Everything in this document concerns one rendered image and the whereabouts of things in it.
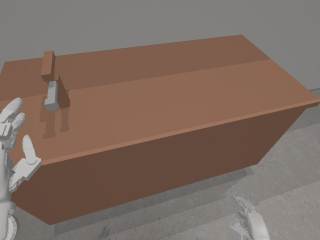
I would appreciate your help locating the left robot hand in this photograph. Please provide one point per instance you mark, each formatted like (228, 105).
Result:
(10, 124)

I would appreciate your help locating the tap lever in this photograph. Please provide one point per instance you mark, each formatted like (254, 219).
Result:
(51, 102)

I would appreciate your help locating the left robot forearm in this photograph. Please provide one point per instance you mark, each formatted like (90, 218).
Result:
(9, 224)

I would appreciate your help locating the right robot hand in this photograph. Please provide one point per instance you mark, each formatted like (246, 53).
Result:
(254, 227)

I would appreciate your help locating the counter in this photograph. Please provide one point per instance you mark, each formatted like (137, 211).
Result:
(134, 122)

